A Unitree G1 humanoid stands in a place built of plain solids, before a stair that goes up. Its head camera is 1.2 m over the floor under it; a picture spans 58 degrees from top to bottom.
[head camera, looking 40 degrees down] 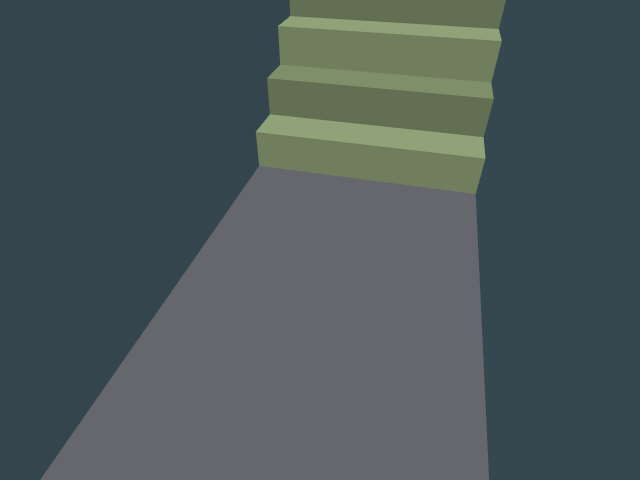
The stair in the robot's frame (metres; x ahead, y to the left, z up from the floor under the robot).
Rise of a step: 0.20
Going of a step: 0.22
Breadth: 1.24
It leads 14 degrees to the right of straight ahead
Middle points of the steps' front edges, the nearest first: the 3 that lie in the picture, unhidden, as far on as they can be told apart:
1.94 -0.22 0.19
2.15 -0.27 0.39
2.37 -0.33 0.59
